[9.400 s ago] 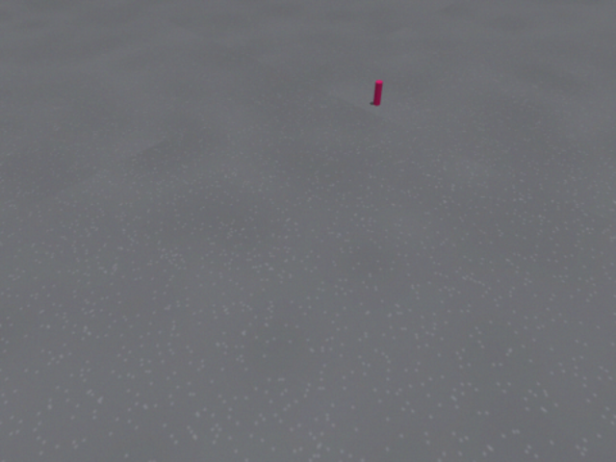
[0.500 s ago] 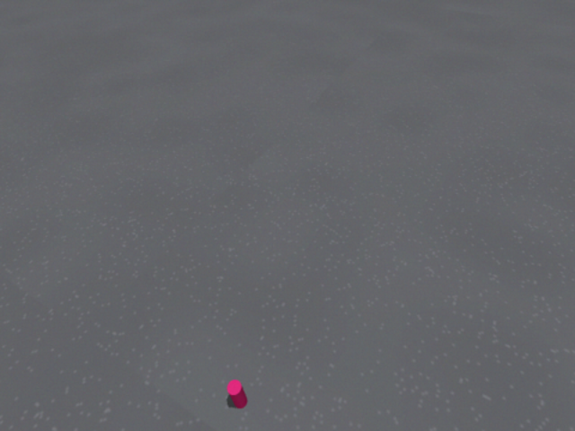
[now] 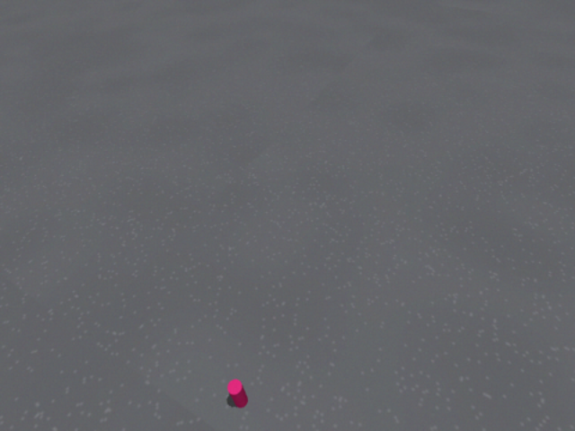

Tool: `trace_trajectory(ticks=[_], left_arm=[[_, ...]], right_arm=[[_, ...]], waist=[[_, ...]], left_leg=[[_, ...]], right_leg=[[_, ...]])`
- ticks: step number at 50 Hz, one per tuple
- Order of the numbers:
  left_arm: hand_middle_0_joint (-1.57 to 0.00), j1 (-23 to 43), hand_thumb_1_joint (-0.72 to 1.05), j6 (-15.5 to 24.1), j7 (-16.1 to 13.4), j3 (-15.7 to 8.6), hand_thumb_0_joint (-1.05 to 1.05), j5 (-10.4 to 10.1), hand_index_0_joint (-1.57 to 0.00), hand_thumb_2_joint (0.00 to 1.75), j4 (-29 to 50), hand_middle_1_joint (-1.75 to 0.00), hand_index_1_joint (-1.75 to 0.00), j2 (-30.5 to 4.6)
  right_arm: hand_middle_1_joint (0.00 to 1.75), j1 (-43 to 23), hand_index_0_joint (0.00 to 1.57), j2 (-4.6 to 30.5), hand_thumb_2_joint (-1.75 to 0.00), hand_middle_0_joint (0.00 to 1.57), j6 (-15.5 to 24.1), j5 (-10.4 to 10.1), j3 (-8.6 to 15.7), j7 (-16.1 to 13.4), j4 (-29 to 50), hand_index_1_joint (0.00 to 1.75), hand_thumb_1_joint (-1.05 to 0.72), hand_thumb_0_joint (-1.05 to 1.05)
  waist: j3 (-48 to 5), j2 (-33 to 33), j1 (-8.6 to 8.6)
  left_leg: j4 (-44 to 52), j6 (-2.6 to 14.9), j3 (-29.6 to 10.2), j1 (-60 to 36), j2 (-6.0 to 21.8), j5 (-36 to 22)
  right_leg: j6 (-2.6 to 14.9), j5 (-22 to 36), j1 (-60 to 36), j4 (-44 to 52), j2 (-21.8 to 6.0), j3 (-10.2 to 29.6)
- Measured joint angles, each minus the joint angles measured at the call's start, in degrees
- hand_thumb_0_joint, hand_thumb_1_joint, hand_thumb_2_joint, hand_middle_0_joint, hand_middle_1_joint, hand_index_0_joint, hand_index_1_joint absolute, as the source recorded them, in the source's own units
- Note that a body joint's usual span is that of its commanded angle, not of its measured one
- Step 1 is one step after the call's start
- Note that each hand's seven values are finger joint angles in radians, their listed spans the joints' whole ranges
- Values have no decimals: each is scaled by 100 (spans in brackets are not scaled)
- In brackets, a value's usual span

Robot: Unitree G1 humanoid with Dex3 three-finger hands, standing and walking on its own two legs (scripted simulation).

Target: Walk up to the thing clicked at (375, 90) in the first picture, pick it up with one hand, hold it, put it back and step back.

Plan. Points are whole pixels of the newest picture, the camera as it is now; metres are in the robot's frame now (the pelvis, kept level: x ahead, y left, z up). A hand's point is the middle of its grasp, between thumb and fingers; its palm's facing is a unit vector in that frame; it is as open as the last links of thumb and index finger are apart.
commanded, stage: go down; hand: left
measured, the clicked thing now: (238, 394) +0.37 +0.21 -0.71
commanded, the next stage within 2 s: none
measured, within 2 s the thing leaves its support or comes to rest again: neither
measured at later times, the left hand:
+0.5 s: hand out of the picture +0.15 +0.27 -0.17, palm faces +0.04 -0.94 -0.34, open 14.4 cm
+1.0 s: hand out of the picture +0.14 +0.28 -0.20, palm faces +0.08 -0.95 -0.31, open 17.2 cm
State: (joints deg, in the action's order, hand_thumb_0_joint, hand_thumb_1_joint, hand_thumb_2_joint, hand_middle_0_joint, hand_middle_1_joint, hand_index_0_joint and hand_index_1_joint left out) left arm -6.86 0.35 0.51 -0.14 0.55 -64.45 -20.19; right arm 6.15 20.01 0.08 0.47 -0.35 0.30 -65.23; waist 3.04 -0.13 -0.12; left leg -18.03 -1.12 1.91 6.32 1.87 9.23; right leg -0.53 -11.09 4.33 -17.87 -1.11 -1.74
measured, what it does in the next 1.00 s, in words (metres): lowers itself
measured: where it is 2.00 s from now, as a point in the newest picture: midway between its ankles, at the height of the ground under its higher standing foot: outside the picture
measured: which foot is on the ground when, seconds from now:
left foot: down 0.00-1.00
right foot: down 0.00-1.00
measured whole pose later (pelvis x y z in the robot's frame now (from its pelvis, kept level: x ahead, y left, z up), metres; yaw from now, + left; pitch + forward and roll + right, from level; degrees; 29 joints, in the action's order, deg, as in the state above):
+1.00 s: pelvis -0.01 +0.01 -0.08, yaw +1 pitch +15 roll -2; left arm -14.7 -13.8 6.7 -14.4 1.4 -26.6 -20.8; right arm 12.5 13.6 9.2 -0.6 0.3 -4.9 -32.5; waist -6.7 -0.4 -2.2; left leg -62.1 -0.8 -1.6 49.2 2.9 28.4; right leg -0.5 -29.9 44.9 -59.5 -1.1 -3.7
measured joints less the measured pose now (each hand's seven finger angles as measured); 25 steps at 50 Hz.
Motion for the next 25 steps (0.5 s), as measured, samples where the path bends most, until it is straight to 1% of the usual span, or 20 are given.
trace_trajectory(ticks=[6,7,8,10,11,13,15,17,18,22,25], left_arm=[[-20,-14,90,-3,-2,-2,1,-4,-21,89,-6,-30,-30,-1],[-19,-56,89,-15,-30,-32,1,-62,-20,89,138,-29,-29,21],[-18,-17,88,26,-69,-78,1,-122,-19,87,286,-28,-28,64],[-15,282,83,114,-98,-277,1,-139,-16,83,319,-25,-24,159],[-14,462,80,115,-91,-368,1,-115,-14,79,284,-23,-22,178],[-11,797,71,85,-29,-547,1,-1,-12,70,258,-20,-19,161],[-9,1012,60,85,67,-748,1,173,-10,60,251,-17,-17,97],[-8,1063,49,20,143,-943,1,302,-8,51,372,-15,-14,36],[-7,1033,43,-38,160,-1003,1,341,-8,46,488,-14,-13,18],[-7,841,19,-344,191,-1085,0,394,-8,31,848,-11,-11,1],[-7,644,2,-557,241,-1134,0,369,-8,22,1110,-10,-9,-14]], right_arm=[[30,11,21,0,-90,21,3,7,0,-1,-9,30,-90,1],[30,96,21,1,-90,21,-20,-84,-18,-45,201,30,-90,1],[30,216,21,-8,-90,21,43,-180,-20,-107,496,30,-91,1],[30,357,21,-66,-90,21,156,-284,-15,-186,943,30,-91,1],[30,383,20,-116,-90,21,170,-302,-5,-207,1114,30,-92,1],[30,422,20,-255,-90,21,196,-302,30,-242,1385,30,-92,1],[30,476,20,-402,-91,21,217,-252,71,-228,1598,30,-93,1],[30,562,21,-529,-90,21,217,-216,109,-204,1782,30,-92,1],[30,622,21,-576,-90,21,212,-208,123,-200,1867,30,-92,1],[30,833,21,-627,-90,21,204,-208,129,-187,2144,30,-90,1],[30,876,21,-601,-89,21,253,-210,140,-175,2348,30,-89,1]], waist=[[9,5,6],[-38,-1,-14],[-30,-13,-26],[26,-27,-33],[43,-24,-37],[46,10,-45],[-55,54,-90],[-156,97,-126],[-201,109,-135],[-386,62,-174],[-483,11,-207]], left_leg=[[2,0,3,-7,0,12],[-88,7,-15,125,-5,42],[-227,17,-47,288,-14,85],[-514,26,-101,620,-24,167],[-663,25,-114,799,-20,210],[-932,18,-123,1137,-6,289],[-1222,14,-127,1500,14,392],[-1476,8,-108,1755,36,508],[-1568,6,-97,1832,44,559],[-1905,16,-97,2104,53,748],[-2266,35,-100,2407,57,925]], right_leg=[[-2,-7,-9,10,-1,2],[-1,-40,112,-76,-7,-14],[0,-93,262,-214,-18,-42],[7,-196,571,-501,-35,-88],[12,-244,746,-649,-35,-95],[22,-332,1089,-931,-29,-94],[32,-433,1454,-1220,-18,-88],[41,-538,1720,-1473,-4,-60],[42,-583,1802,-1563,1,-46],[27,-739,2049,-1845,1,-35],[9,-898,2337,-2174,-4,-26]])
